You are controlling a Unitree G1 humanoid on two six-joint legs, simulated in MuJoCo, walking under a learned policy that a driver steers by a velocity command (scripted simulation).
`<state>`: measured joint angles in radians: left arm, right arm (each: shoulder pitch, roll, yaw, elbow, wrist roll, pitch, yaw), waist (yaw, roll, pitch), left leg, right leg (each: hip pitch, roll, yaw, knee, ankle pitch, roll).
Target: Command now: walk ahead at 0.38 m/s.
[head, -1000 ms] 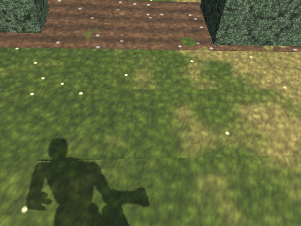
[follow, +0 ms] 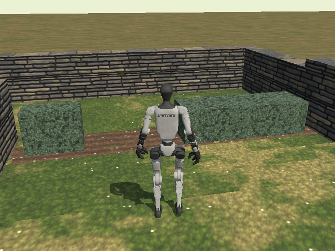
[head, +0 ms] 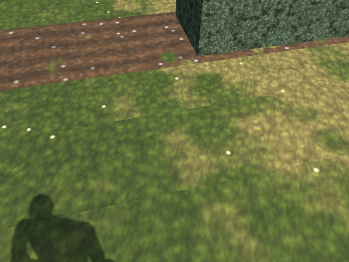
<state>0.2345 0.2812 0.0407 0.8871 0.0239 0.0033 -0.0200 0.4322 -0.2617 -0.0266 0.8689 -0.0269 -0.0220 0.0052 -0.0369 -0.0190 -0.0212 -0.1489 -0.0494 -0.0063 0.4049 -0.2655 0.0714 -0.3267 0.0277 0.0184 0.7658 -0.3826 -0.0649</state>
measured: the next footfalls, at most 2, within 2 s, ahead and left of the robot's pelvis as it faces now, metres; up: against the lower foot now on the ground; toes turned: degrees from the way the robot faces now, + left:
right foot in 0.28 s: +0.17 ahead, -0.15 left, +0.00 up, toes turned -2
left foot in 0.74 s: +0.51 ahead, +0.01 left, -0.17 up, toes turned +18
